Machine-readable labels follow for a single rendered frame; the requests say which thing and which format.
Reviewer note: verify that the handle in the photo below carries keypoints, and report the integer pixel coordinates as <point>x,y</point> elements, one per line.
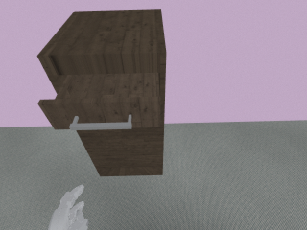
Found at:
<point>100,126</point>

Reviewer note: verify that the cabinet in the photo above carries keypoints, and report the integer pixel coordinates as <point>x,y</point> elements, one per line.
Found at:
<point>113,42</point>

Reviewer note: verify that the drawer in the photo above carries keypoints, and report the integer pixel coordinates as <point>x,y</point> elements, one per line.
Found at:
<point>105,98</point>

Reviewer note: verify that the left robot hand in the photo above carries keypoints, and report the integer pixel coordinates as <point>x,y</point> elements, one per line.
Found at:
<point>65,219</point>

